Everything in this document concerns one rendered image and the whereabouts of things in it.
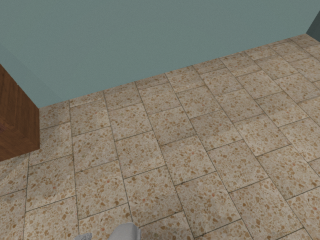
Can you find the robot left thigh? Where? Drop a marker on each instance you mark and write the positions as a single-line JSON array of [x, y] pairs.
[[126, 231]]

